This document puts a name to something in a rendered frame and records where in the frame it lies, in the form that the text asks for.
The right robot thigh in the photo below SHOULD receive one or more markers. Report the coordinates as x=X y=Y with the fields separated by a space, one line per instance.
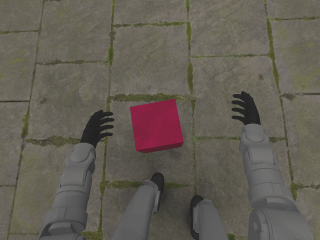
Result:
x=208 y=223

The right robot hand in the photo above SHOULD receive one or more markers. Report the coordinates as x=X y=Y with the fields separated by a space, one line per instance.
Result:
x=250 y=112

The carton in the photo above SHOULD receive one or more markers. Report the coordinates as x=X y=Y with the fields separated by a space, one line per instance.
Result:
x=156 y=126

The left robot hand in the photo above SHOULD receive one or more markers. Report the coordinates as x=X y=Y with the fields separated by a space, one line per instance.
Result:
x=91 y=133

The robot left shin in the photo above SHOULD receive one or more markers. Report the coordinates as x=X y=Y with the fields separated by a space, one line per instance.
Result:
x=149 y=183

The right robot upper arm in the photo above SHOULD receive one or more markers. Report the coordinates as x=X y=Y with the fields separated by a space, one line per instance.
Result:
x=276 y=224

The right robot forearm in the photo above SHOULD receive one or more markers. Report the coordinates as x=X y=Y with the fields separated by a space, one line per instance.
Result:
x=266 y=185

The left robot forearm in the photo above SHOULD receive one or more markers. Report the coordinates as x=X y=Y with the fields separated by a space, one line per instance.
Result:
x=68 y=212

